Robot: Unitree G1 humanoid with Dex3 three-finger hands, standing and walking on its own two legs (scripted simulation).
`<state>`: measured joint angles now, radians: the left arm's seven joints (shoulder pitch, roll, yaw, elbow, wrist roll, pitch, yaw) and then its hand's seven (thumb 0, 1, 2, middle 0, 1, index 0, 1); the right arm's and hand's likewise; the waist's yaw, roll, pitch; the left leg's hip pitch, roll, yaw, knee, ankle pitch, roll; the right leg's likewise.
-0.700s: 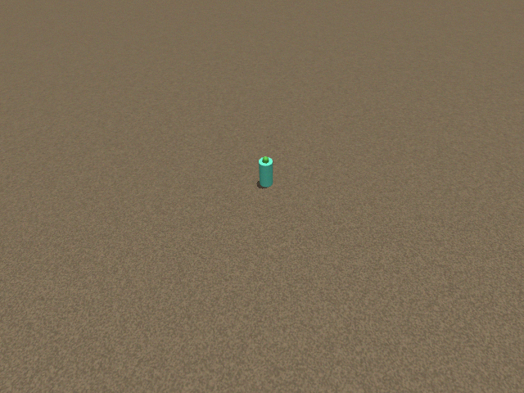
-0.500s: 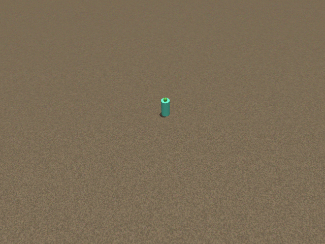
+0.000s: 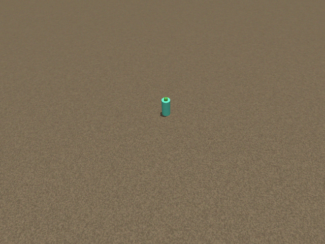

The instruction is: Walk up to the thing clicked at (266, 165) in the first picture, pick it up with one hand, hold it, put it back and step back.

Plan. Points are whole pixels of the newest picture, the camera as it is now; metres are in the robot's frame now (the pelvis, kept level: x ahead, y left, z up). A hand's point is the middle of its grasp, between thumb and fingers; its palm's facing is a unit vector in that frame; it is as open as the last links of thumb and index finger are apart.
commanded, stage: stand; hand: left
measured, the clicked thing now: (165, 105) +1.37 -0.01 -0.69
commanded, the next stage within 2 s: walk up in 0.42 s
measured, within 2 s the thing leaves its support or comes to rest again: neither
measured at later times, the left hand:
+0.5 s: hand out of the picture +0.08 +0.25 -0.15, palm faces -0.05 -0.94 -0.33, open 7.4 cm
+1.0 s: hand (113, 240) +0.19 +0.17 -0.14, palm faces -0.07 -0.93 -0.36, open 7.4 cm
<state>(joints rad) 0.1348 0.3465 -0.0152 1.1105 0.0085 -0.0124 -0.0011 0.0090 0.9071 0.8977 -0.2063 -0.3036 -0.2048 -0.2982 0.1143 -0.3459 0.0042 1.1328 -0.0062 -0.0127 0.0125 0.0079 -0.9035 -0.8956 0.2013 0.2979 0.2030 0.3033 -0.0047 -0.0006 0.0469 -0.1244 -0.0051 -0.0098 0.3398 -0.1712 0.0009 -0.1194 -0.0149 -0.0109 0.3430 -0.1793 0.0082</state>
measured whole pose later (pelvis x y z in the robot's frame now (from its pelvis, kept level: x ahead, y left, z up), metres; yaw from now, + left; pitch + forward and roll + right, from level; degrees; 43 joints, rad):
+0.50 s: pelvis +0.01 +0.00 +0.00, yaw -2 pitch -2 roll +1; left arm 0.18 0.36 0.03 1.07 0.03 0.00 -0.04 0.01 0.91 0.90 -0.21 -0.30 -0.21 -0.30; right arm 0.15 -0.35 -0.04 1.08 -0.03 -0.04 0.04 0.01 -0.90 -0.90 0.20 0.30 0.20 0.30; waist 0.00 -0.01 0.01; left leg -0.13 0.00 0.02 0.40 -0.32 0.04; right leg -0.21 -0.01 0.01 0.55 -0.42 -0.02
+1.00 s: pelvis +0.16 -0.10 -0.01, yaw -6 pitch -3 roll -1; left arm 0.36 0.38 0.05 0.96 0.01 -0.07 -0.06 0.01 0.90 0.90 -0.21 -0.30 -0.21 -0.30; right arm 0.23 -0.42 -0.07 0.95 -0.02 -0.03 0.10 0.01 -0.91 -0.90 0.20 0.30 0.20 0.30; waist 0.04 0.05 0.04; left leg -0.50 0.08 0.01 0.92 -0.26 0.01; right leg -0.11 0.02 -0.06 0.41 -0.25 -0.04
